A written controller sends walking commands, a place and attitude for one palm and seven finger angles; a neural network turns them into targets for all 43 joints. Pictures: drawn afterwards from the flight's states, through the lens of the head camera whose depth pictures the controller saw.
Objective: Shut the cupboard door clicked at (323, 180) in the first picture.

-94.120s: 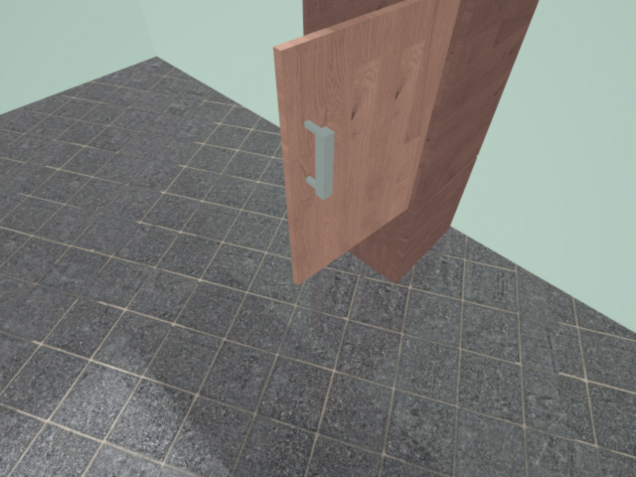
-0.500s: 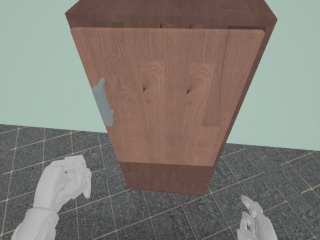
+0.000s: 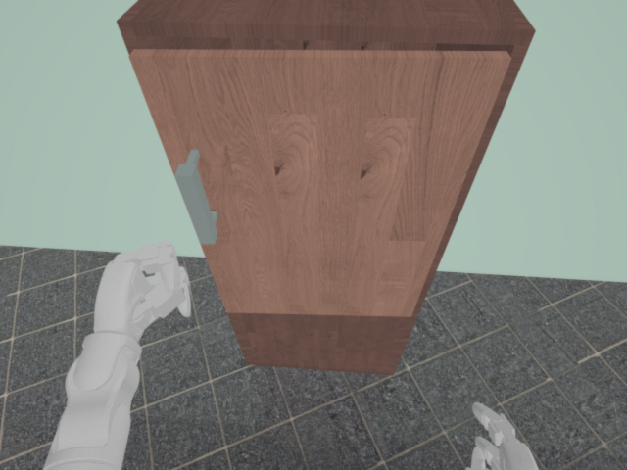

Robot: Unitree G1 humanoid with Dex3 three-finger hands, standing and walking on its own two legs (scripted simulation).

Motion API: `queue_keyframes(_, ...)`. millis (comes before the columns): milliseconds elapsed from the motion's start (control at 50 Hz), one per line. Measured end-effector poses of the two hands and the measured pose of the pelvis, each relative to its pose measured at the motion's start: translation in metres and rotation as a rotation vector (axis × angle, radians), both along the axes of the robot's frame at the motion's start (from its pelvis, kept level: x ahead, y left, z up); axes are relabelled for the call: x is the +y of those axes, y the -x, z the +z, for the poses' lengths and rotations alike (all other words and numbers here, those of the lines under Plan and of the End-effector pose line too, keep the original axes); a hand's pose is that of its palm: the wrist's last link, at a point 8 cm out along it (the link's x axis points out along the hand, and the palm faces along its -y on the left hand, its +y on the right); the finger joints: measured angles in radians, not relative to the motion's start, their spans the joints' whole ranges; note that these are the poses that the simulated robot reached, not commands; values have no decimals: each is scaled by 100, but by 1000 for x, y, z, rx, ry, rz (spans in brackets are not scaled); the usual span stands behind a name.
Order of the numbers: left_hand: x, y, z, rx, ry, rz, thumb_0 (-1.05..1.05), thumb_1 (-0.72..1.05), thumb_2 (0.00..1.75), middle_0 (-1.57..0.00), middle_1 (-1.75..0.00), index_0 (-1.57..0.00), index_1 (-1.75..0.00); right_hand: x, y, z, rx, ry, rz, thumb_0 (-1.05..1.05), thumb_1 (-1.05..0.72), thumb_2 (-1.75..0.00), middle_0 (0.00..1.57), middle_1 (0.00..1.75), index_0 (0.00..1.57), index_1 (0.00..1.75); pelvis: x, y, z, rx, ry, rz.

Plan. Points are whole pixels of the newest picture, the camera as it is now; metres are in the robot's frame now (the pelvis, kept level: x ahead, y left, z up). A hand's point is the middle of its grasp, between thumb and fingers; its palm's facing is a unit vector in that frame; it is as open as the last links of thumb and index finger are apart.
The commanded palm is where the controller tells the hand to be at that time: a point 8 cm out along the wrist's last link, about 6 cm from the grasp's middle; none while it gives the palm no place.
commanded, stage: bring the fist close to the handle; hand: left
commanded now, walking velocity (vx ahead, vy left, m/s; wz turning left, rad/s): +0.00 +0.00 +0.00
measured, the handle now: (201, 198) +0.47 +0.19 +0.08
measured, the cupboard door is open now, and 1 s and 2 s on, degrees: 3 3 0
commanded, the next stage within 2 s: push the door shut along its arc in 0.84 s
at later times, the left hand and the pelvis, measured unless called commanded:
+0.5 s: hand (205, 251) +0.36 +0.16 +0.09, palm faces +0.02 -1.00 -0.02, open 3.1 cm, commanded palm +0.34 +0.22 +0.09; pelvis +0.00 -0.01 +0.00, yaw +0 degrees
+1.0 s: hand (197, 255) +0.36 +0.17 +0.09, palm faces +0.01 -1.00 -0.01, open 3.1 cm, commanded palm +0.34 +0.22 +0.09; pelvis +0.00 -0.01 +0.00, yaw +0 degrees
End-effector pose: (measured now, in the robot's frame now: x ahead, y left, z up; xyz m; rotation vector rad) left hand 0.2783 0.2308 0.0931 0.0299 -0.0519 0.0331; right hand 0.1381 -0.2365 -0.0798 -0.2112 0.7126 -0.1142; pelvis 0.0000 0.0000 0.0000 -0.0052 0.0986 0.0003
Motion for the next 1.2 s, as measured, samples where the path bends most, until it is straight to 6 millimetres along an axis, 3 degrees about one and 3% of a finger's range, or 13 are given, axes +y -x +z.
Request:
queue_keyframes(160,-11,-15,-6,28,6,-43,2,90,90,-130,-150,-130,-150,-1,-1,-3,24,6,-4,2,-90,-90,20,30,20,30,1,0,0,3,0,2)
queue_keyframes(300,-13,-41,1,-2,-1,-19,2,90,90,-130,-150,-130,-150,-4,-1,-5,41,5,-8,2,-90,-90,20,30,20,30,-2,0,0,12,-2,2)
queue_keyframes(500,-14,-64,-6,56,10,-12,1,90,90,-130,-150,-130,-150,-14,13,-10,109,4,-40,1,-90,-90,20,30,20,30,-7,-1,2,20,-8,-6)
queue_keyframes(740,-7,-65,-4,36,13,-14,1,90,90,-130,-150,-130,-150,-27,30,-14,165,16,-79,2,-90,-90,20,30,20,30,-10,-2,3,28,-9,-13)
queue_keyframes(1000,-8,-55,-1,7,16,-25,1,90,90,-130,-150,-130,-150,-19,17,-9,117,12,-60,1,-90,-90,20,30,20,30,-6,2,3,17,-5,-8)
queue_keyframes(1100,-5,-64,-5,40,3,-44,1,90,90,-130,-150,-130,-150,-14,16,-8,109,16,-53,1,-90,-90,20,30,20,30,-4,6,1,17,-3,-4)
queue_keyframes(1200,-3,-82,3,13,2,-74,2,90,90,-130,-150,-130,-150,-13,23,-11,130,29,-57,1,-90,-90,20,30,20,30,-3,10,-1,25,2,-1)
